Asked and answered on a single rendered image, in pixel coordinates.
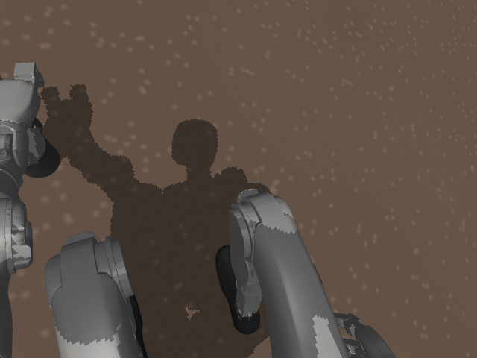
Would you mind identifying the right robot hand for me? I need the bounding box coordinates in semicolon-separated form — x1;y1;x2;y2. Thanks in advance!
334;313;396;358

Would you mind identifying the mug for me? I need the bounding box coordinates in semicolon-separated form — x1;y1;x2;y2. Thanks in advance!
24;117;60;178

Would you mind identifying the right robot foot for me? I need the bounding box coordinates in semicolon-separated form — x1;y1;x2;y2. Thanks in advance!
215;245;260;335

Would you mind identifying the left robot foot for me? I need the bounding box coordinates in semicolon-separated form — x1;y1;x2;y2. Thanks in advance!
130;295;148;358

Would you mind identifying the left robot arm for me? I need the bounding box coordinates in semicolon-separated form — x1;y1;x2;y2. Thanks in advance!
0;121;33;358

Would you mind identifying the left robot hand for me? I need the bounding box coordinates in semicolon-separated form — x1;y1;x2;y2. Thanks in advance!
0;62;45;165

